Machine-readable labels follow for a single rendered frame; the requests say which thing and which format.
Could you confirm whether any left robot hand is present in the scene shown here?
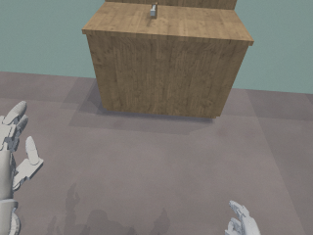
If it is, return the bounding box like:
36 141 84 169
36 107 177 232
0 101 44 201

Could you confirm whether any counter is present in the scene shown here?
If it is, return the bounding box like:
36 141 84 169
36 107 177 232
81 0 254 118

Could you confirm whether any right robot hand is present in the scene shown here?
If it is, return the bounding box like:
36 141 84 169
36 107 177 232
225 201 261 235

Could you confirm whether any left robot forearm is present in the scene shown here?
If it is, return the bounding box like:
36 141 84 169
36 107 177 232
0 199 22 235

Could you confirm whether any tap lever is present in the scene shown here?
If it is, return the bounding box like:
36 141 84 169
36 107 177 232
150 5 156 16

